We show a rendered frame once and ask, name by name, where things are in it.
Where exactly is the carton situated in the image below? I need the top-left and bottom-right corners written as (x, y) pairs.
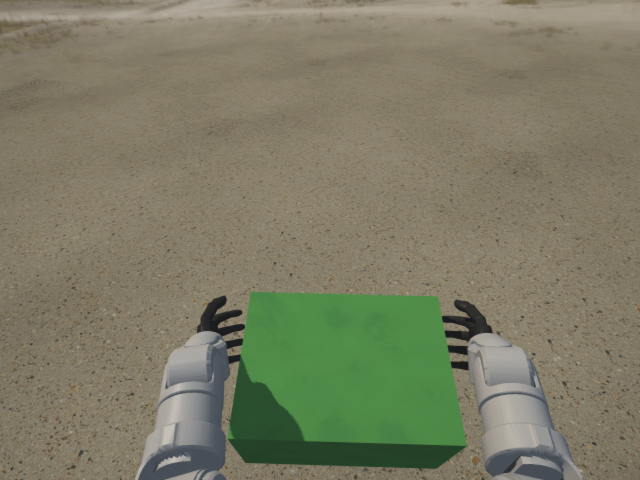
top-left (227, 292), bottom-right (467, 469)

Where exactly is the robot right hand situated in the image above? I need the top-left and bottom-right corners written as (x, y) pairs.
top-left (442, 300), bottom-right (493, 370)

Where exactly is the right robot forearm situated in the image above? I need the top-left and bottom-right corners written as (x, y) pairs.
top-left (467, 333), bottom-right (584, 480)

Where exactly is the left robot forearm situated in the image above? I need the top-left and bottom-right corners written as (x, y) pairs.
top-left (135, 331), bottom-right (230, 480)

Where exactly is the robot left hand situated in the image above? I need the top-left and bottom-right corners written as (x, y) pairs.
top-left (197, 296), bottom-right (245, 364)

